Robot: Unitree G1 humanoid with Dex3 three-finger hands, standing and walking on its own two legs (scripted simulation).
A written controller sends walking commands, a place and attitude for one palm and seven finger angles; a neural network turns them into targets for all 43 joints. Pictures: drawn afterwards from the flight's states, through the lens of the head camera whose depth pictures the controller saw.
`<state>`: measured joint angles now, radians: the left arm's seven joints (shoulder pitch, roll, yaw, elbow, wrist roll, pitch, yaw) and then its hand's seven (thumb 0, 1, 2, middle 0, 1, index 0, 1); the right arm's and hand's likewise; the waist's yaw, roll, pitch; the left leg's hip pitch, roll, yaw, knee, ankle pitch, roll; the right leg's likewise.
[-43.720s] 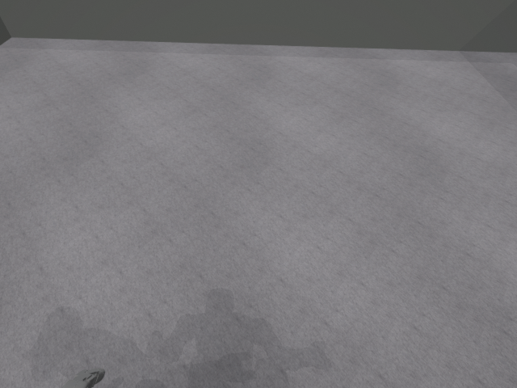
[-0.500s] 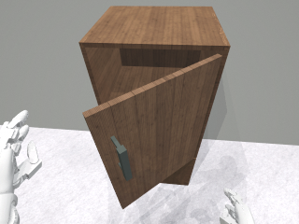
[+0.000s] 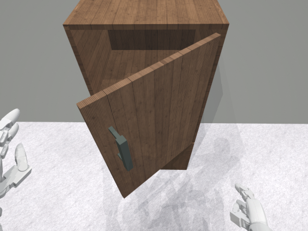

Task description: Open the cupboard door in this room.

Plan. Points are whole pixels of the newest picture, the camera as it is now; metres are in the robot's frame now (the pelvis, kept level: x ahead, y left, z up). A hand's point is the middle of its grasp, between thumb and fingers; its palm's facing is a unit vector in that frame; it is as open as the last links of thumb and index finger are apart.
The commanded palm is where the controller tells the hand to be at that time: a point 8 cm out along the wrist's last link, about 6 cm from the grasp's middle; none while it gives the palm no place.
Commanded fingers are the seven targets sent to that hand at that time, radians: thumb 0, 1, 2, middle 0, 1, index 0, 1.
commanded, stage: step back with the hand held close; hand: left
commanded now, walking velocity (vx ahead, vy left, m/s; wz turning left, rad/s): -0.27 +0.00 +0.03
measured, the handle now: (121, 149) +0.30 +0.11 +0.04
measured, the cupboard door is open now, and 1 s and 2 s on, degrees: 41 41 41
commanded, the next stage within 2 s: stop stepping back and stand still in 0.76 s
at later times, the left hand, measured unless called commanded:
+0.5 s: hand out of the picture +0.10 +0.28 +0.15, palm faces +0.46 -0.77 -0.44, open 7.4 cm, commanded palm +0.04 +0.32 +0.17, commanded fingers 0.00 0.90 0.90 -0.20 -0.30 -0.20 -0.30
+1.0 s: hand out of the picture +0.04 +0.24 +0.17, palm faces +0.31 -0.81 -0.49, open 7.4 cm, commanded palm -0.02 +0.29 +0.17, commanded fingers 0.00 0.90 0.90 -0.20 -0.30 -0.20 -0.30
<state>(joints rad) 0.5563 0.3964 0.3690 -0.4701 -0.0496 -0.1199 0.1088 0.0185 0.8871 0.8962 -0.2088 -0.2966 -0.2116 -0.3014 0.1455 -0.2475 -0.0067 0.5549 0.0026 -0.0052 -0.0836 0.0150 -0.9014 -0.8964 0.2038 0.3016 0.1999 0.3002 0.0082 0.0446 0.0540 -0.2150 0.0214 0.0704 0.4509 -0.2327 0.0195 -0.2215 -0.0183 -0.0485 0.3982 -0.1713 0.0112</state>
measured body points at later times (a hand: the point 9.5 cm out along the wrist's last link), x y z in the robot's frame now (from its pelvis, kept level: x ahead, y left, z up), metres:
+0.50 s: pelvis -0.09 +0.02 -0.02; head -0.07 +0.04 +0.43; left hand +0.07 +0.32 +0.18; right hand +0.08 -0.22 -0.09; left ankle +0.00 +0.10 -0.74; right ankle +0.02 -0.12 -0.74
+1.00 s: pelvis -0.18 +0.00 -0.01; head -0.16 +0.02 +0.44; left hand +0.02 +0.28 +0.20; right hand +0.00 -0.24 -0.07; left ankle -0.10 +0.08 -0.74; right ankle -0.25 -0.11 -0.71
